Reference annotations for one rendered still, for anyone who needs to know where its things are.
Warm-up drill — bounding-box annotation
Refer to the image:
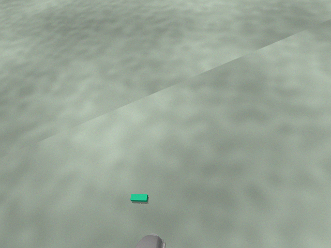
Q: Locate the small box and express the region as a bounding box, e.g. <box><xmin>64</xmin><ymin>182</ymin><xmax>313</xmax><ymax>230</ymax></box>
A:
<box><xmin>130</xmin><ymin>194</ymin><xmax>148</xmax><ymax>202</ymax></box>

